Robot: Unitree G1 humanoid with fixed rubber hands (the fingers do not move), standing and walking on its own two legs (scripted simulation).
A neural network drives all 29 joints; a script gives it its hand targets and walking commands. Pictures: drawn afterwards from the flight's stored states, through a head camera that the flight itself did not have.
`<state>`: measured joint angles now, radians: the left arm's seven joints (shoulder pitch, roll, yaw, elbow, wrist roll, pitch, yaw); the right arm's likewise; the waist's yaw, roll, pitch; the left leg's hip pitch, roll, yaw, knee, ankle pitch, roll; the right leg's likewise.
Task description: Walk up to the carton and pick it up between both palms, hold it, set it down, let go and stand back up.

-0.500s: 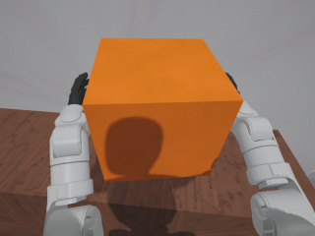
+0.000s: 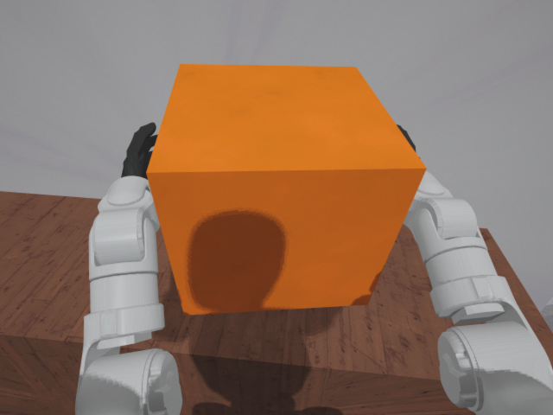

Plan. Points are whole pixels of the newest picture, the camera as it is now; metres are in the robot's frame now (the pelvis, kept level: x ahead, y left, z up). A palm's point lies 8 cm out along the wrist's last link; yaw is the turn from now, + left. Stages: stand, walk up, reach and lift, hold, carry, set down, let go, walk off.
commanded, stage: hold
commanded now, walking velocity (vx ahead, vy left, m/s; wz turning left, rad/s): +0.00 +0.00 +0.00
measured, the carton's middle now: (274, 185) +0.39 +0.01 +0.20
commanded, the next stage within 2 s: none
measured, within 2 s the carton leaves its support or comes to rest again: neither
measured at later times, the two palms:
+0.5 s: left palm (138, 184) +0.36 +0.19 +0.23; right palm (400, 177) +0.37 -0.17 +0.23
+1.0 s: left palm (140, 184) +0.36 +0.19 +0.23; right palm (402, 177) +0.36 -0.17 +0.23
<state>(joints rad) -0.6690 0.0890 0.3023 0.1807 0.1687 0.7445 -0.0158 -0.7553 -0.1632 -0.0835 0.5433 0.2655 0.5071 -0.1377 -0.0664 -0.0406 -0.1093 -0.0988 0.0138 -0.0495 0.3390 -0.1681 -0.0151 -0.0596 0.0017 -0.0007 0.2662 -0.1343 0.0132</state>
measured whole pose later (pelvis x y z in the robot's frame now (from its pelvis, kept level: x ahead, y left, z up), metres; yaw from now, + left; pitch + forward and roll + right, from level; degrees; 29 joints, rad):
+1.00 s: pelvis +0.00 +0.00 +0.00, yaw +0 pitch -4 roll -1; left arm -0.64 0.08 0.30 0.14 0.17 0.74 -0.01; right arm -0.73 -0.17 -0.07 0.51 0.27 0.51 -0.14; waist -0.07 -0.04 -0.10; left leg -0.10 0.01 -0.06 0.34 -0.17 -0.01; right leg -0.05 0.00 0.00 0.26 -0.14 0.01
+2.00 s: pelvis +0.00 +0.00 +0.00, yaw +1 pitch -4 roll -1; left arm -0.65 0.09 0.29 0.15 0.17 0.75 -0.02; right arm -0.74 -0.17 -0.07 0.52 0.27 0.50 -0.14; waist -0.08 -0.04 -0.11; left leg -0.09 0.01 -0.06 0.34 -0.17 -0.02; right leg -0.04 0.01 0.00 0.26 -0.14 0.01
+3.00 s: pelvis +0.00 +0.00 +0.00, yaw +1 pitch -4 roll -1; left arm -0.66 0.09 0.30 0.16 0.17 0.74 -0.02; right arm -0.75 -0.16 -0.08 0.52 0.26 0.51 -0.14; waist -0.08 -0.04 -0.11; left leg -0.10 0.01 -0.06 0.34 -0.17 -0.02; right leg -0.05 0.01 0.00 0.26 -0.14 0.01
